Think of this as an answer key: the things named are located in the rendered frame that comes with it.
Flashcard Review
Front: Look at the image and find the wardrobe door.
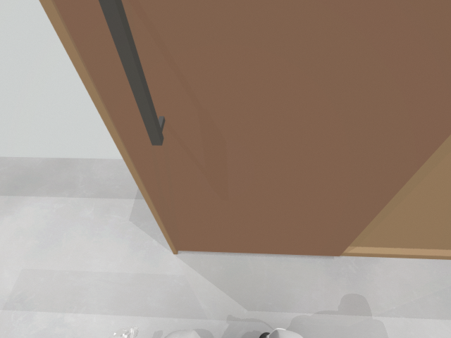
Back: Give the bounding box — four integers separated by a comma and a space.
54, 0, 451, 256
349, 135, 451, 249

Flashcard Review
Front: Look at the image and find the handle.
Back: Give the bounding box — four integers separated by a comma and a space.
99, 0, 165, 146

